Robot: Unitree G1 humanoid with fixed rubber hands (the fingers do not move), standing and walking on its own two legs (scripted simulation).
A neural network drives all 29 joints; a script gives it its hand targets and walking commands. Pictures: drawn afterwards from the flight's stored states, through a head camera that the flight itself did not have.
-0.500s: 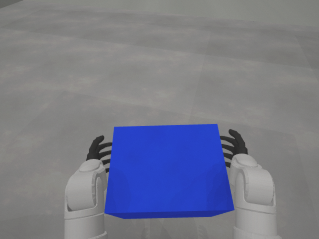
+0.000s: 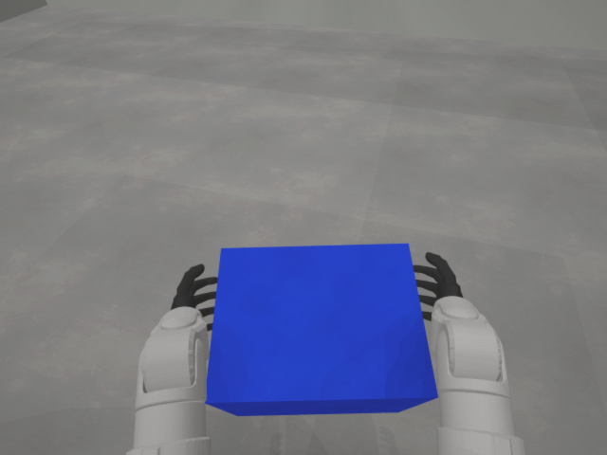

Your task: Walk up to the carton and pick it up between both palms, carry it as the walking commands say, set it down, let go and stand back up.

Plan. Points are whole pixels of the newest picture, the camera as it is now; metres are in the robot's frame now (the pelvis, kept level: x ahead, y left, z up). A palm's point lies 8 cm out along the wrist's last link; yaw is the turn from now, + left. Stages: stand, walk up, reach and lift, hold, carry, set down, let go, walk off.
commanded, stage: hold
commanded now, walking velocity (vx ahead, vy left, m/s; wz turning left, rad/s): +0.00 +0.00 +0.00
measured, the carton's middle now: (316, 336) +0.30 +0.00 -0.04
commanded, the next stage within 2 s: set down in 0.78 s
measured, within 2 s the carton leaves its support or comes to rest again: neither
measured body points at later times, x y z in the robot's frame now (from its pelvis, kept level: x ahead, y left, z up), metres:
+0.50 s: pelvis -0.01 -0.01 +0.01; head -0.05 -0.01 +0.45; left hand +0.30 +0.16 +0.06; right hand +0.30 -0.18 +0.06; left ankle +0.06 +0.11 -0.73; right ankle +0.04 -0.11 -0.73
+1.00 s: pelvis +0.02 -0.01 +0.01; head -0.01 -0.02 +0.46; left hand +0.31 +0.18 +0.04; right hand +0.33 -0.17 +0.05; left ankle +0.06 +0.11 -0.73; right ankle +0.04 -0.11 -0.73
